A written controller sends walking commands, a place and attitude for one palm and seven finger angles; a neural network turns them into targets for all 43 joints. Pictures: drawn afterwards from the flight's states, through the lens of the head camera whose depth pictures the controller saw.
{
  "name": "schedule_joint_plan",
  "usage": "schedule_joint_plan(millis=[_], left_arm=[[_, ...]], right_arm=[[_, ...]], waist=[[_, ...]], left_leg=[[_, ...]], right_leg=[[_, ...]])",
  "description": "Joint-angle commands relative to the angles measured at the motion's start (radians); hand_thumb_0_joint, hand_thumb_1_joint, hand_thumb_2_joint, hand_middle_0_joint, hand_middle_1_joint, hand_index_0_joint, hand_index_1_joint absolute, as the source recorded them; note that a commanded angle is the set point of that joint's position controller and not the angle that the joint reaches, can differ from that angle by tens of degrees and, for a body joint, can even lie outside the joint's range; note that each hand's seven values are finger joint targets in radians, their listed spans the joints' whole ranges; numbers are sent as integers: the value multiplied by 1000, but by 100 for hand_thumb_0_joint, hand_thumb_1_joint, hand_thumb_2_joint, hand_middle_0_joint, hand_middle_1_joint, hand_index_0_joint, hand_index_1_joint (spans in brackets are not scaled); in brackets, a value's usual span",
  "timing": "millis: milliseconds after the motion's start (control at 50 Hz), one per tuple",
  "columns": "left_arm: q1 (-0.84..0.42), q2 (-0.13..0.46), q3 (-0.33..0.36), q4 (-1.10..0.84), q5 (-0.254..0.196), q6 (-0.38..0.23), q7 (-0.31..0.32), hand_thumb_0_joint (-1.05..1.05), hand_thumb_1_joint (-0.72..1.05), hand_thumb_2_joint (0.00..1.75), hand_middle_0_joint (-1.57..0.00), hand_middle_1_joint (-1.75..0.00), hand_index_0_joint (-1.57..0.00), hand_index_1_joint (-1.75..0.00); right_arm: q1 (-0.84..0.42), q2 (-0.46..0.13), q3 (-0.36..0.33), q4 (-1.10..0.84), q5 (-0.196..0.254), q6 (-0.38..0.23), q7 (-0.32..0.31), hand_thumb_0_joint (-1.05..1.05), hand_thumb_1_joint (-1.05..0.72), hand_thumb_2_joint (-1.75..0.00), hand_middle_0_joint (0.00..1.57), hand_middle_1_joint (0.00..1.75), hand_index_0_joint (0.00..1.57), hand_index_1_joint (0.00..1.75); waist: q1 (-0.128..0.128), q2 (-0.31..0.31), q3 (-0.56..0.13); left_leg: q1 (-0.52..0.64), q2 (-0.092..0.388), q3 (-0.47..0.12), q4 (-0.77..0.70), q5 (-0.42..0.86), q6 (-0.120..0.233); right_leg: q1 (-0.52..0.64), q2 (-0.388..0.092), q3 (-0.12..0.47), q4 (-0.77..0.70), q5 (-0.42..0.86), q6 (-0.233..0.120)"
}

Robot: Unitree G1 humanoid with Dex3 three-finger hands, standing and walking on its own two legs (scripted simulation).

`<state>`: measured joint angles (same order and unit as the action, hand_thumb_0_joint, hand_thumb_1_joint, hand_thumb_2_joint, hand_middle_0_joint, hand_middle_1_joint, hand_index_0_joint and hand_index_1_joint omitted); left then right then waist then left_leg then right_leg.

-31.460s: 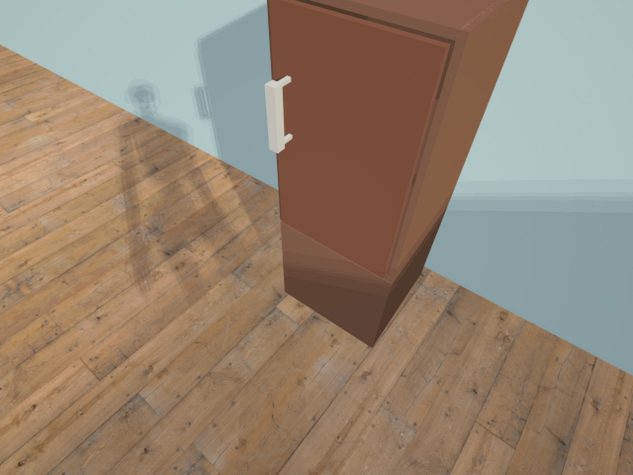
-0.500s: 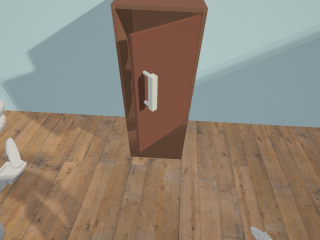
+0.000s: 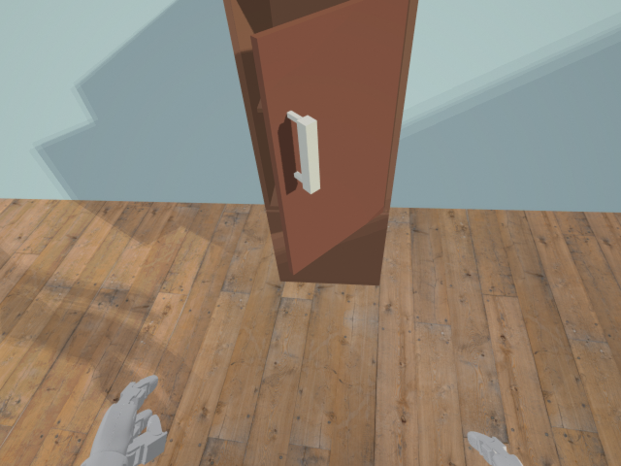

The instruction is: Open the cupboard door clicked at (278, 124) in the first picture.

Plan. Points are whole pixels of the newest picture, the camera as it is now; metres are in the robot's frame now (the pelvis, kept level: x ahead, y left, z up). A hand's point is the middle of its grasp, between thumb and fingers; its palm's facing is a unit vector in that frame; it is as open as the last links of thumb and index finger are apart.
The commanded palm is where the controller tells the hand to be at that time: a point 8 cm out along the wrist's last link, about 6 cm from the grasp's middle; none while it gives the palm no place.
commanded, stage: let the arm hang, fingers relaxed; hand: left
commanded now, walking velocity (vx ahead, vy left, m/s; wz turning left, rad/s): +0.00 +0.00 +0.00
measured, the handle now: (302, 152) +0.64 +0.05 +0.06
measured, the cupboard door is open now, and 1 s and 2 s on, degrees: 45 45 45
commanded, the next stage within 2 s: look to check the result in 0.92 s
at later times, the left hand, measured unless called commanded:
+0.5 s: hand out of the picture -0.03 +0.21 -0.15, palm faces +0.03 -0.97 -0.22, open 7.3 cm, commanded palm none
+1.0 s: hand out of the picture -0.01 +0.20 -0.15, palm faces +0.02 -0.98 -0.19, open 7.4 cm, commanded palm none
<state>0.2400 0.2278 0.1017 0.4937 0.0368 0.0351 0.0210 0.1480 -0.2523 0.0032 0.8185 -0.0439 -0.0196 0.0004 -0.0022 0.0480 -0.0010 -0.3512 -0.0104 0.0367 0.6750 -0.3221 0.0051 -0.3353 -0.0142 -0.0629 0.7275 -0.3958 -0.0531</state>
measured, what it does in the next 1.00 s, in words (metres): stands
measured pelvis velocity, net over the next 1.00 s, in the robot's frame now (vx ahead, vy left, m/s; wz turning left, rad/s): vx -0.01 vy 0.03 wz -0.01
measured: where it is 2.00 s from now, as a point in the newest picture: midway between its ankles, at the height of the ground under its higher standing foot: outside the picture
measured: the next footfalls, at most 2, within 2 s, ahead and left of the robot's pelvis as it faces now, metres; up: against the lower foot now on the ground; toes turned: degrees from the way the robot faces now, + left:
none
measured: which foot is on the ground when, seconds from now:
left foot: down 0.00-1.00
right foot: down 0.00-1.00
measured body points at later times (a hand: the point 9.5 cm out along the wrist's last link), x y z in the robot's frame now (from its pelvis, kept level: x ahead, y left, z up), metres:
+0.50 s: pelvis -0.01 +0.02 +0.03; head +0.01 +0.02 +0.48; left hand -0.03 +0.26 -0.13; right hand -0.02 -0.20 -0.14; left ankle +0.01 +0.12 -0.72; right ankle -0.01 -0.09 -0.72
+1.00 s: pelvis -0.01 +0.03 +0.03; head +0.00 +0.03 +0.47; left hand -0.01 +0.25 -0.14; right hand -0.02 -0.18 -0.14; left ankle +0.01 +0.12 -0.72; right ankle -0.01 -0.09 -0.72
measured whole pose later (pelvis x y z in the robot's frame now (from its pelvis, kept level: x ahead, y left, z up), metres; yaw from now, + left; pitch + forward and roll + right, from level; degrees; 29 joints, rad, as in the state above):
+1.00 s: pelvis -0.01 +0.03 +0.03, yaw -1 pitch -2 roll +0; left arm 0.27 0.14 0.01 1.14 0.02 -0.01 0.03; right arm 0.29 -0.13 0.00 1.14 -0.02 0.00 -0.03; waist 0.00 0.00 0.05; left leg -0.18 -0.03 0.04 0.41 -0.19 0.04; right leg -0.17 -0.02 -0.04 0.42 -0.22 0.00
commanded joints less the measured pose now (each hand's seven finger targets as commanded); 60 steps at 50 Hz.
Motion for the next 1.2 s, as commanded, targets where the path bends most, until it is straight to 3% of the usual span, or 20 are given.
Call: schedule_joint_plan(millis=[0, 20, 40, 60, 80, 100, 120, 140, 220, 340, 600, 720, 800, 920, 1180], left_arm=[[77, 158, -22, 173, -7, -62, -3, 0, 90, 90, -20, -30, -20, -30], [61, 168, -29, 223, -6, -62, 2, 0, 90, 90, -20, -30, -20, -30], [36, 147, -36, 270, -10, -61, 5, 0, 90, 90, -20, -30, -20, -30], [19, 134, -42, 311, -17, -61, 7, 0, 90, 90, -20, -30, -20, -30], [22, 92, -38, 344, -20, -60, 10, 0, 90, 90, -20, -30, -20, -30], [46, 57, -37, 368, -21, -56, 12, 0, 90, 90, -20, -30, -20, -30], [40, 61, -42, 400, -22, -46, 13, 0, 90, 90, -20, -30, -20, -30], [43, 61, -47, 434, -26, -43, 10, 0, 90, 90, -20, -30, -20, -30], [46, 60, -64, 533, -28, -46, 5, 0, 90, 90, -20, -30, -20, -30], [60, 60, -75, 608, -30, -45, 5, 0, 90, 90, -20, -30, -20, -30], [86, 32, -76, 635, -26, -39, 13, 0, 90, 90, -20, -30, -20, -30], [98, 21, -70, 626, -25, -44, 15, 0, 90, 90, -20, -30, -20, -30], [97, 17, -70, 627, -25, -44, 15, 0, 90, 90, -20, -30, -20, -30], [101, 23, -67, 625, -25, -48, 15, 0, 90, 90, -20, -30, -20, -30], [77, 46, -69, 630, -25, -51, 12, 0, 90, 90, -20, -30, -20, -30]], right_arm=[[10, -61, -34, -24, 17, 11, -19, 0, -90, -90, 20, 30, 20, 30], [28, -56, -36, -2, 20, 19, -19, 0, -90, -90, 20, 30, 20, 30], [50, -35, -33, 32, 23, 21, -21, 0, -90, -90, 20, 30, 20, 30], [79, -21, -28, 64, 25, 19, -22, 0, -90, -90, 20, 30, 20, 30], [84, -13, -25, 93, 18, 14, -26, 0, -90, -90, 20, 30, 20, 30], [72, -18, -26, 108, 12, 12, -31, 0, -90, -90, 20, 30, 20, 30], [63, -19, -25, 125, 16, 15, -31, 0, -90, -90, 20, 30, 20, 30], [65, -10, -20, 146, 19, 18, -33, 0, -90, -90, 20, 30, 20, 30], [102, -18, -20, 210, 25, 20, -35, 0, -90, -90, 20, 30, 20, 30], [147, -20, -16, 270, 25, 18, -33, 0, -90, -90, 20, 30, 20, 30], [193, 11, -14, 307, 21, 17, -33, 0, -90, -90, 20, 30, 20, 30], [202, 22, -18, 302, 23, 10, -34, 0, -90, -90, 20, 30, 20, 30], [202, 22, -18, 303, 22, 7, -35, 0, -90, -90, 20, 30, 20, 30], [202, 16, -21, 301, 26, 6, -36, 0, -90, -90, 20, 30, 20, 30], [167, -14, -23, 301, 25, 6, -35, 0, -90, -90, 20, 30, 20, 30]], waist=[[13, -294, -56], [4, -205, -58], [-12, -117, -61], [-25, -38, -77], [-21, 28, -83], [0, 102, -87], [4, 158, -54], [6, 167, -39], [5, 12, 13], [2, -40, 40], [3, -34, 112], [6, -41, 89], [3, -7, 84], [3, -42, 87], [-3, -36, 79]], left_leg=[[-10, 9, -34, 12, -71, -7], [7, 17, -34, 8, -92, -8], [52, 30, -41, -42, -32, -8], [118, 45, -47, -135, 121, -4], [180, 73, -68, -204, 308, 3], [196, 103, -86, -208, 368, 18], [169, 109, -109, -223, 357, 27], [148, 114, -119, -250, 317, 32], [148, 113, -123, -301, 232, 27], [146, 104, -118, -352, 152, 26], [98, 100, -123, -394, 48, 29], [104, 100, -121, -384, 85, 33], [109, 104, -127, -387, 109, 32], [127, 102, -122, -376, 134, 35], [153, 105, -122, -378, 150, 33]], right_leg=[[216, -254, 298, -308, 830, -74], [221, -256, 280, -302, 838, -95], [214, -233, 251, -287, 802, -98], [207, -199, 211, -269, 728, -72], [186, -140, 160, -255, 631, -32], [178, -104, 130, -284, 498, -5], [182, -87, 111, -307, 393, 7], [194, -81, 106, -329, 337, 8], [195, -84, 99, -391, 278, 1], [182, -89, 100, -428, 176, 5], [128, -84, 103, -406, 124, 13], [141, -83, 99, -392, 163, 13], [144, -84, 97, -380, 190, 17], [139, -85, 97, -390, 192, 17], [141, -91, 103, -398, 201, 16]])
